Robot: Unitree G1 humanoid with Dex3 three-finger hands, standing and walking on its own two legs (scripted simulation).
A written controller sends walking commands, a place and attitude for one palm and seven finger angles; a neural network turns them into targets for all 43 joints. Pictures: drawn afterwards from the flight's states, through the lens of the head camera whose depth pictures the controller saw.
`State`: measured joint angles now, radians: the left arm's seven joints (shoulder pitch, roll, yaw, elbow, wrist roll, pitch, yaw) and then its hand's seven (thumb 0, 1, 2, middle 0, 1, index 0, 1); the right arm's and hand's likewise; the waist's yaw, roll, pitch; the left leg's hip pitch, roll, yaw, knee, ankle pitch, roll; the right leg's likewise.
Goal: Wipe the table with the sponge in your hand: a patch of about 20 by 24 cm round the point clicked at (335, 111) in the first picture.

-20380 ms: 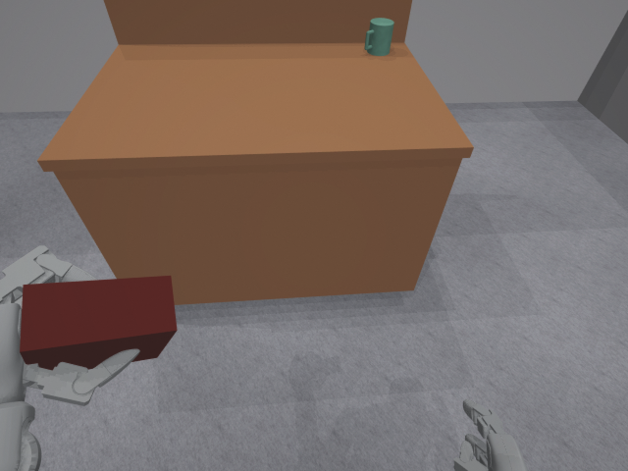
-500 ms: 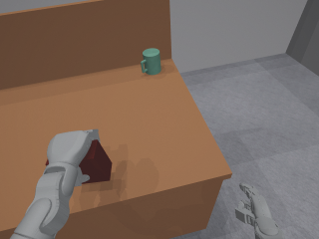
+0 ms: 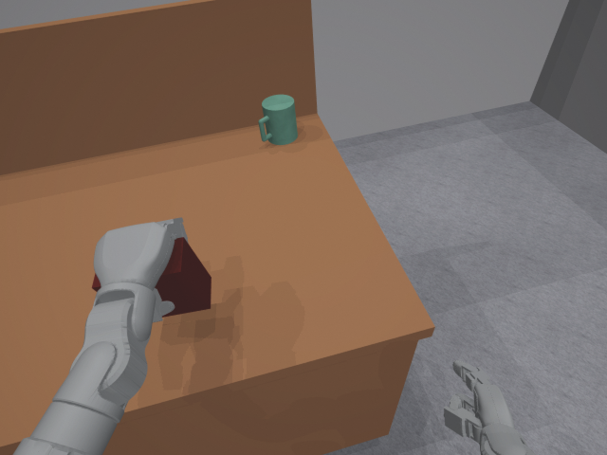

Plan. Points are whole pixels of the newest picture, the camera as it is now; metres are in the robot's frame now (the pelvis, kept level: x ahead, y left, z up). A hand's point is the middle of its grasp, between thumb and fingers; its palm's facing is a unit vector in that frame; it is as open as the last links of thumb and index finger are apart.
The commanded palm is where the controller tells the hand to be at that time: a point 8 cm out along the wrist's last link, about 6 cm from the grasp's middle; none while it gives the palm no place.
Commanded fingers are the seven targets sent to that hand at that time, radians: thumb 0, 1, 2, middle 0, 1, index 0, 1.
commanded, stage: move the sponge above the wiping area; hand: left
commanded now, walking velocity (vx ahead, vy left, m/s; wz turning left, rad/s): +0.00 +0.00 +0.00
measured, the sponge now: (164, 287) +0.30 +0.26 +0.05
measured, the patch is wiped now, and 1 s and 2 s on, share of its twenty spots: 0.00 0.00 0.00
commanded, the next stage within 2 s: none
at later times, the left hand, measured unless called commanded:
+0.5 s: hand (127, 278) +0.28 +0.29 +0.10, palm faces +0.08 -0.07 -0.99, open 9.3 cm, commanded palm +0.25 +0.26 +0.14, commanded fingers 0.00 0.10 1.30 -1.20 -1.60 -1.20 -1.60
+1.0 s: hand (138, 297) +0.27 +0.28 +0.07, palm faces -0.06 -0.13 -0.99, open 9.3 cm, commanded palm +0.25 +0.26 +0.14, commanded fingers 0.00 0.10 1.30 -1.20 -1.60 -1.20 -1.60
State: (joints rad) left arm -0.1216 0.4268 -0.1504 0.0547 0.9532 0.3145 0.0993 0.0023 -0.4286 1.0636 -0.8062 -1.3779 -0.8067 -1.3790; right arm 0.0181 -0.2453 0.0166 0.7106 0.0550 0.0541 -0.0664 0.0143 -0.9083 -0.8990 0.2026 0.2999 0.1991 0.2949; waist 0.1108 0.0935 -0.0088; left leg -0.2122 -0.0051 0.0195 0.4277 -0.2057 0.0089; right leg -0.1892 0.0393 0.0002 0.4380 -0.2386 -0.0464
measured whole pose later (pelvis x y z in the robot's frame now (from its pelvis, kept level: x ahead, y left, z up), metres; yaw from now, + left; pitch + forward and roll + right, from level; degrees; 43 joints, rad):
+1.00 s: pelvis +0.01 +0.00 +0.00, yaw +1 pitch -1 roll +0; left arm -0.09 0.42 -0.17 0.06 0.90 0.58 -0.02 0.00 -0.43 1.07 -0.80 -1.38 -0.80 -1.38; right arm -0.01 -0.29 0.03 0.68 0.08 0.12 -0.04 0.02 -0.91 -0.90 0.20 0.30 0.20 0.29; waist 0.09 0.11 -0.01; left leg -0.19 -0.02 0.00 0.41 -0.20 0.02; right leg -0.17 0.03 -0.01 0.43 -0.25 -0.04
